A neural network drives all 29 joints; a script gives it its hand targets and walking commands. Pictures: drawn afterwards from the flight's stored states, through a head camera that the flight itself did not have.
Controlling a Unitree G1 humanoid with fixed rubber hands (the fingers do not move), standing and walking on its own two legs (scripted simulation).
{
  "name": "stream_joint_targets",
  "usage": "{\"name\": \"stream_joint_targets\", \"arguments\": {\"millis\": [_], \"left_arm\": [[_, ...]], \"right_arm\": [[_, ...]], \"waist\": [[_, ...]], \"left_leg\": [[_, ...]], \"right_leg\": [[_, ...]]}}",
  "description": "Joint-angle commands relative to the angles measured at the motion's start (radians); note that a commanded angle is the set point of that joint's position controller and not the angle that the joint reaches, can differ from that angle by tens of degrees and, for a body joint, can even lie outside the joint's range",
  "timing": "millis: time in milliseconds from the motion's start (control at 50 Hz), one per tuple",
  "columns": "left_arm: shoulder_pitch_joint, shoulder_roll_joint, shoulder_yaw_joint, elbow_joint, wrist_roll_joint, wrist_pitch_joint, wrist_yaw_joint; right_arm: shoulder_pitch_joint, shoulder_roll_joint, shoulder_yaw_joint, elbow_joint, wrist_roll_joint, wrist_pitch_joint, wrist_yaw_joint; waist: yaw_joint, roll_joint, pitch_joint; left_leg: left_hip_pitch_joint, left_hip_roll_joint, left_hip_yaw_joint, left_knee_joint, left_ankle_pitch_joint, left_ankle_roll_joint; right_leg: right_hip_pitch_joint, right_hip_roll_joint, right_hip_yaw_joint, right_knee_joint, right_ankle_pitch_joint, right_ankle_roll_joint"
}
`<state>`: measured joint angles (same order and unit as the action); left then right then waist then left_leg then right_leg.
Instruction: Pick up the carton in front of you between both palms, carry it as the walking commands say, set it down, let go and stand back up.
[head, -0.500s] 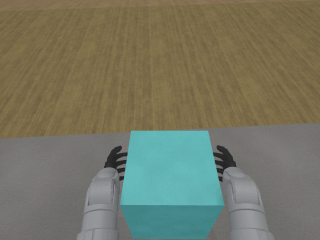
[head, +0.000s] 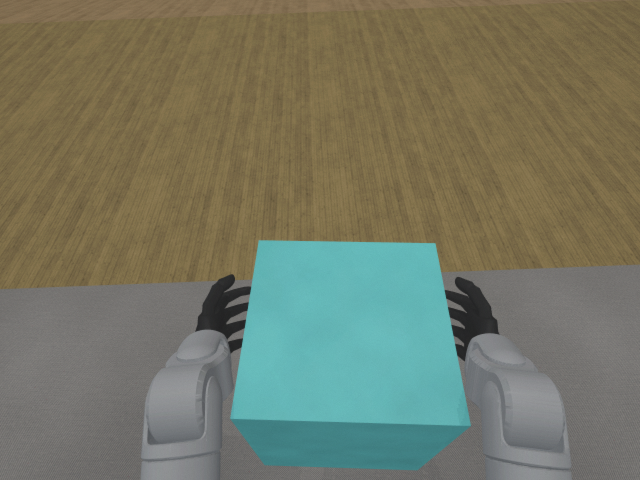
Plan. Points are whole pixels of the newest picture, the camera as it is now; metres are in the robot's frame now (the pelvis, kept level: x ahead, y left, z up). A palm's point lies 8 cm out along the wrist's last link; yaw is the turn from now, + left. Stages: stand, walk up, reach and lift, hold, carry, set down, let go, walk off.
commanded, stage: carry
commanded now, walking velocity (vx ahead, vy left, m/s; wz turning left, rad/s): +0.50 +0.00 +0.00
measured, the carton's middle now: (343, 363) +0.29 +0.00 +0.03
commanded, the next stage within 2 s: none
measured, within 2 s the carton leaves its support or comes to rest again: neither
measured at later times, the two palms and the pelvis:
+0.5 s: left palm (253, 221) +0.51 +0.14 +0.09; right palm (441, 223) +0.50 -0.17 +0.09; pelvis +0.29 -0.01 -0.01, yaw +0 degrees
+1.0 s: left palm (268, 130) +0.82 +0.14 +0.10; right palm (404, 127) +0.83 -0.16 +0.10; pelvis +0.61 -0.01 +0.01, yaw +1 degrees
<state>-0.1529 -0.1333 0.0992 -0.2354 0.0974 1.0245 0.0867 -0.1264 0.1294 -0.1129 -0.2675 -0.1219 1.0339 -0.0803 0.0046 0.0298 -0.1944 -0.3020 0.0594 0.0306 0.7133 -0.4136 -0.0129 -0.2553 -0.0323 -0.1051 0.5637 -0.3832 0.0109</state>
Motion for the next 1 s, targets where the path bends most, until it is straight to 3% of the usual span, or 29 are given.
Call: {"name": "stream_joint_targets", "arguments": {"millis": [0,20,40,60,80,100,120,140,160,180,200,240,280,320,400,440,480,500,520,540,560,600,620,640,680,740,880,960,980], "left_arm": [[-0.295,-0.830,-0.617,-0.153,-0.252,0.045,-0.082],[-0.289,-0.833,-0.612,-0.205,-0.250,0.057,-0.063],[-0.289,-0.840,-0.620,-0.268,-0.262,0.066,-0.046],[-0.280,-0.841,-0.626,-0.322,-0.273,0.073,-0.034],[-0.250,-0.832,-0.632,-0.367,-0.282,0.082,-0.023],[-0.231,-0.830,-0.644,-0.408,-0.290,0.085,-0.016],[-0.227,-0.800,-0.651,-0.440,-0.294,0.090,-0.008],[-0.274,-0.751,-0.646,-0.477,-0.305,0.100,0.000],[-0.310,-0.719,-0.657,-0.495,-0.329,0.107,0.007],[-0.280,-0.697,-0.656,-0.477,-0.337,0.109,0.017],[-0.242,-0.682,-0.631,-0.452,-0.330,0.110,0.025],[-0.178,-0.685,-0.593,-0.403,-0.310,0.105,0.043],[-0.111,-0.674,-0.553,-0.366,-0.263,0.092,0.067],[-0.062,-0.660,-0.529,-0.348,-0.224,0.082,0.085],[-0.033,-0.641,-0.550,-0.372,-0.206,0.079,0.083],[-0.053,-0.630,-0.568,-0.377,-0.211,0.082,0.071],[-0.058,-0.617,-0.573,-0.366,-0.217,0.086,0.061],[-0.059,-0.611,-0.571,-0.365,-0.218,0.090,0.057],[-0.058,-0.598,-0.563,-0.355,-0.214,0.095,0.054],[-0.066,-0.610,-0.569,-0.339,-0.229,0.096,0.049],[-0.079,-0.635,-0.591,-0.363,-0.243,0.097,0.040],[-0.140,-0.727,-0.627,-0.367,-0.269,0.084,0.017],[-0.165,-0.756,-0.645,-0.373,-0.278,0.075,0.005],[-0.178,-0.778,-0.660,-0.373,-0.288,0.066,-0.007],[-0.156,-0.789,-0.671,-0.361,-0.294,0.052,-0.024],[-0.110,-0.762,-0.661,-0.349,-0.288,0.040,-0.033],[-0.049,-0.645,-0.607,-0.407,-0.268,0.045,0.007],[-0.041,-0.567,-0.584,-0.430,-0.255,0.071,0.043],[-0.043,-0.552,-0.582,-0.437,-0.255,0.079,0.050]], "right_arm": [[-0.437,0.821,0.684,-0.203,0.303,0.047,0.080],[-0.426,0.822,0.684,-0.232,0.319,0.058,0.068],[-0.382,0.830,0.676,-0.251,0.328,0.065,0.055],[-0.325,0.839,0.662,-0.268,0.332,0.069,0.043],[-0.260,0.843,0.648,-0.297,0.327,0.070,0.027],[-0.227,0.844,0.628,-0.310,0.312,0.071,0.013],[-0.188,0.826,0.604,-0.316,0.294,0.071,-0.005],[-0.168,0.789,0.580,-0.313,0.267,0.066,-0.028],[-0.176,0.758,0.552,-0.322,0.243,0.065,-0.052],[-0.183,0.728,0.543,-0.364,0.242,0.073,-0.069],[-0.192,0.716,0.548,-0.381,0.248,0.076,-0.081],[-0.213,0.690,0.566,-0.405,0.269,0.075,-0.089],[-0.198,0.666,0.588,-0.407,0.293,0.074,-0.086],[-0.177,0.642,0.605,-0.400,0.314,0.072,-0.079],[-0.130,0.625,0.636,-0.382,0.334,0.073,-0.054],[-0.135,0.612,0.639,-0.382,0.326,0.075,-0.041],[-0.133,0.587,0.635,-0.377,0.313,0.083,-0.035],[-0.140,0.574,0.628,-0.371,0.306,0.086,-0.034],[-0.147,0.566,0.628,-0.377,0.298,0.092,-0.034],[-0.141,0.572,0.632,-0.376,0.295,0.096,-0.032],[-0.143,0.602,0.636,-0.362,0.298,0.095,-0.030],[-0.145,0.697,0.627,-0.321,0.280,0.081,-0.016],[-0.136,0.737,0.620,-0.302,0.267,0.069,-0.012],[-0.127,0.766,0.618,-0.290,0.251,0.057,-0.010],[-0.100,0.793,0.618,-0.280,0.225,0.035,-0.014],[-0.075,0.798,0.623,-0.281,0.206,0.019,-0.026],[-0.103,0.699,0.654,-0.384,0.264,0.034,-0.050],[-0.103,0.603,0.634,-0.410,0.283,0.067,-0.064],[-0.101,0.585,0.625,-0.412,0.286,0.075,-0.067]], "waist": [[0.042,-0.325,-0.097],[0.050,-0.201,-0.062],[0.046,-0.155,-0.069],[0.038,-0.172,-0.086],[0.016,-0.193,-0.117],[-0.002,-0.164,-0.169],[-0.018,-0.084,-0.237],[-0.038,0.192,-0.219],[-0.031,0.308,-0.162],[-0.030,0.169,-0.124],[-0.031,0.077,-0.109],[-0.028,0.005,-0.096],[-0.029,0.038,-0.073],[-0.026,0.058,-0.048],[-0.023,0.140,0.040],[-0.014,0.164,0.017],[0.007,0.133,-0.057],[0.026,0.086,-0.104],[0.035,-0.117,-0.135],[0.032,-0.308,-0.151],[0.018,-0.217,-0.130],[0.012,-0.047,-0.112],[0.009,-0.020,-0.101],[0.007,-0.041,-0.107],[0.007,-0.101,-0.094],[0.010,-0.138,-0.044],[0.017,-0.158,0.045],[0.017,-0.177,0.093],[0.014,-0.182,0.078]], "left_leg": [[-0.577,-0.045,0.103,0.213,-0.143,-0.010],[-0.618,-0.035,0.096,0.145,-0.247,-0.004],[-0.580,-0.027,0.097,0.037,-0.216,0.008],[-0.467,-0.031,0.109,-0.080,-0.119,0.017],[-0.245,-0.062,0.152,-0.212,0.044,0.024],[0.082,-0.104,0.201,-0.329,0.216,0.026],[0.413,-0.064,0.158,-0.315,0.224,0.047],[0.508,0.186,-0.296,-0.485,0.059,0.104],[0.587,0.351,-0.570,-0.492,0.349,0.232],[0.579,0.370,-0.505,-0.436,0.474,0.271],[0.558,0.341,-0.419,-0.406,0.597,0.254],[0.511,0.289,-0.281,-0.442,0.559,0.192],[0.469,0.242,-0.169,-0.472,0.582,0.157],[0.429,0.213,-0.092,-0.489,0.583,0.150],[0.289,0.167,0.037,-0.505,0.659,0.115],[0.244,0.169,0.096,-0.423,0.810,0.096],[0.176,0.119,0.194,-0.180,0.866,0.054],[0.067,0.094,0.190,0.001,0.699,0.036],[-0.114,0.017,0.180,0.295,0.445,0.000],[-0.342,-0.096,0.091,0.531,-0.014,-0.009],[-0.385,-0.018,-0.018,0.641,-0.035,0.024],[-0.347,0.068,-0.038,0.592,0.063,0.051],[-0.318,0.090,-0.041,0.516,0.113,0.049],[-0.279,0.089,-0.027,0.456,0.146,0.045],[-0.259,0.077,0.018,0.333,0.169,0.032],[-0.316,0.071,0.070,0.137,0.241,0.006],[-0.386,0.033,0.147,-0.097,0.378,0.009],[-0.326,0.005,0.188,-0.186,0.373,0.042],[-0.258,-0.012,0.206,-0.203,0.363,0.055]], "right_leg": [[0.584,-0.322,0.450,-0.172,0.801,-0.222],[0.597,-0.331,0.441,-0.172,0.786,-0.228],[0.589,-0.322,0.386,-0.161,0.724,-0.202],[0.531,-0.300,0.311,-0.162,0.651,-0.159],[0.402,-0.255,0.193,-0.144,0.612,-0.108],[0.217,-0.196,0.052,-0.056,0.562,-0.061],[-0.003,-0.143,-0.037,0.085,0.458,-0.022],[-0.228,-0.037,-0.106,0.370,0.176,0.028],[-0.459,0.032,-0.028,0.517,-0.129,0.020],[-0.539,-0.048,0.062,0.620,-0.163,-0.013],[-0.572,-0.077,0.069,0.646,-0.135,-0.025],[-0.565,-0.097,0.062,0.526,-0.043,-0.029],[-0.509,-0.061,0.006,0.392,0.033,-0.015],[-0.463,-0.041,-0.028,0.271,0.112,-0.009],[-0.274,0.012,-0.131,0.017,0.264,-0.027],[-0.099,0.039,-0.166,0.000,0.320,-0.046],[0.153,0.094,-0.219,-0.036,0.229,-0.056],[0.310,0.030,-0.134,-0.048,0.163,-0.059],[0.385,-0.235,0.317,-0.208,-0.119,-0.133],[0.483,-0.402,0.696,-0.390,-0.094,-0.258],[0.433,-0.422,0.658,-0.391,0.013,-0.266],[0.268,-0.351,0.450,-0.366,0.137,-0.207],[0.201,-0.320,0.367,-0.379,0.135,-0.171],[0.160,-0.300,0.290,-0.392,0.104,-0.141],[0.126,-0.272,0.189,-0.427,0.072,-0.127],[0.168,-0.258,0.129,-0.476,0.091,-0.136],[0.323,-0.213,0.003,-0.413,0.416,-0.136],[0.367,-0.215,-0.034,-0.362,0.585,-0.126],[0.370,-0.213,-0.055,-0.312,0.703,-0.114]]}}
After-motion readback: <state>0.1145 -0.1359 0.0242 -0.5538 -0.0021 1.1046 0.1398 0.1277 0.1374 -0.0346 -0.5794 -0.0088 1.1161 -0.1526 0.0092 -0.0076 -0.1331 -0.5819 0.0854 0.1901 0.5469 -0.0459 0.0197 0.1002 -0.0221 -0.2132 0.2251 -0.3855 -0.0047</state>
